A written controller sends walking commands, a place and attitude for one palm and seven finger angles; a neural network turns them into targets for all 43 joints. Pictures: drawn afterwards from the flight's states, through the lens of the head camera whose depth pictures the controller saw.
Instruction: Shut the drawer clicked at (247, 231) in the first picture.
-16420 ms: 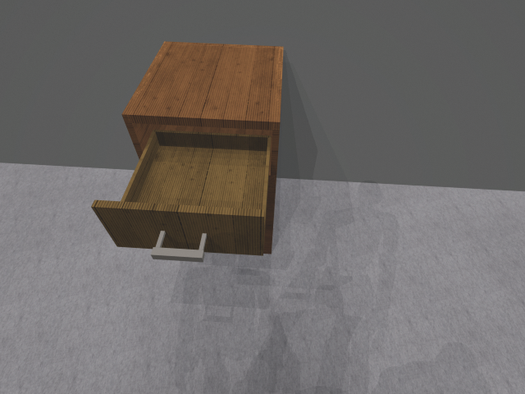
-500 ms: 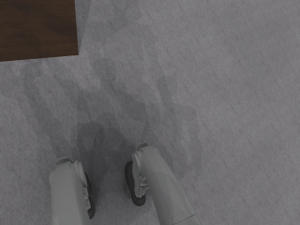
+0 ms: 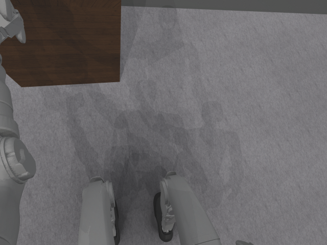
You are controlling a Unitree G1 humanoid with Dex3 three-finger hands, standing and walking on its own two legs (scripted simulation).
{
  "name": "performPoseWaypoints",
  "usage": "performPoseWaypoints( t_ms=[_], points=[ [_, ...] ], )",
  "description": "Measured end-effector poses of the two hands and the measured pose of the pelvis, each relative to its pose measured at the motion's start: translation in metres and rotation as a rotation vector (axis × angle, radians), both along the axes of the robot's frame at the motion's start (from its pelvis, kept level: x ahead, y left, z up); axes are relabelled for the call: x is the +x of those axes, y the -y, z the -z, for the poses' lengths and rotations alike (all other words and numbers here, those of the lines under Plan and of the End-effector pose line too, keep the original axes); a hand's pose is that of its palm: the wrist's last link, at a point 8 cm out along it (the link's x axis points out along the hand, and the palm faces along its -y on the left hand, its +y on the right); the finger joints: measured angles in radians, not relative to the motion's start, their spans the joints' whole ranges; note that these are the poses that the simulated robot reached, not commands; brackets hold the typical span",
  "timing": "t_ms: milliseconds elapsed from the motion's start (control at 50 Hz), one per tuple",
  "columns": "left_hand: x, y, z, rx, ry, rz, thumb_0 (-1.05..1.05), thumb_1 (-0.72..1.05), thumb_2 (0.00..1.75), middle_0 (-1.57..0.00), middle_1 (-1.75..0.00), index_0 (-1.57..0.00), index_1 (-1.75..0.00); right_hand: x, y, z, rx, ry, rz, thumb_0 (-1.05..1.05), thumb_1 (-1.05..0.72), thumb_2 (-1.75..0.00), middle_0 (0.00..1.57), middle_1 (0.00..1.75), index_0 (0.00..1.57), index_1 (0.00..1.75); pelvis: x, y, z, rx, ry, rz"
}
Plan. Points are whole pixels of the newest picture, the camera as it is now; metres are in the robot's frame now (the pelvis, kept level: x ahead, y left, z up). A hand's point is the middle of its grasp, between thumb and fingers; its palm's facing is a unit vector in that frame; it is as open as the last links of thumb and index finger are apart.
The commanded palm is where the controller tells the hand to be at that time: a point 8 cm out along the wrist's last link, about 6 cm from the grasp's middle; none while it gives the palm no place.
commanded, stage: draw the hand back to the body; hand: left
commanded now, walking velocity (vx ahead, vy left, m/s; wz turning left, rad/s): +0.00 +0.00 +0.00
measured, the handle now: out of the picture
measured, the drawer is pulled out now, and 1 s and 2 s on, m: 0.00 0.00 0.00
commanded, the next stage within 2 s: step back with the hand held close in 1.44 s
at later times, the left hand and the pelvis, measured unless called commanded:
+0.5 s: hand out of the picture +0.42 +0.26 +0.17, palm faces +0.15 -0.99 -0.05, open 3.3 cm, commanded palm +0.39 +0.28 +0.16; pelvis +0.03 +0.00 +0.11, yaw +6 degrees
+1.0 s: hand out of the picture +0.29 +0.25 +0.29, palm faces +0.38 -0.87 -0.32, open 3.3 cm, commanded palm +0.24 +0.29 +0.31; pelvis +0.06 +0.00 +0.19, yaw +6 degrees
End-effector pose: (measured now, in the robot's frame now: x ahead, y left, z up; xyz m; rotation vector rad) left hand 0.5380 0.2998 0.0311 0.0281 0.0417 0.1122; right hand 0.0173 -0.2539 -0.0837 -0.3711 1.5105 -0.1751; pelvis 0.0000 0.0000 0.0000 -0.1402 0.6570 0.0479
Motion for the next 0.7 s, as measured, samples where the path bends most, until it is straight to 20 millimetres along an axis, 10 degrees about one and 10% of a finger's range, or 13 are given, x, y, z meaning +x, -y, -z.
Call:
performPoseWaypoints(
  t_ms=[160,480,700],
  points=[
    [-0.004,0.007,-0.015,0.035,0.077,0.018,0.02,0.90,0.90,-1.40,-1.60,-1.40,-1.60,0.035,0.012,-0.003,-0.012,0.063,-0.014,0.00,-0.91,-0.90,0.20,0.30,0.21,0.30,0.007,0.002,-0.006,0.003,0.008,-0.009],
    [-0.141,-0.008,-0.136,0.021,0.054,-0.050,0.02,0.90,0.90,-1.40,-1.60,-1.40,-1.60,0.144,-0.016,-0.092,0.133,0.429,-0.122,0.00,-0.91,-0.90,0.20,0.30,0.21,0.30,0.034,0.004,-0.104,0.069,0.236,-0.063],
    [-0.213,0.017,-0.167,0.164,-0.146,-0.068,0.01,0.90,0.90,-1.40,-1.60,-1.40,-1.60,0.187,-0.020,-0.160,0.109,0.627,-0.091,0.00,-0.91,-0.90,0.20,0.30,0.20,0.30,0.046,-0.004,-0.151,0.117,0.418,-0.047]
  ],
)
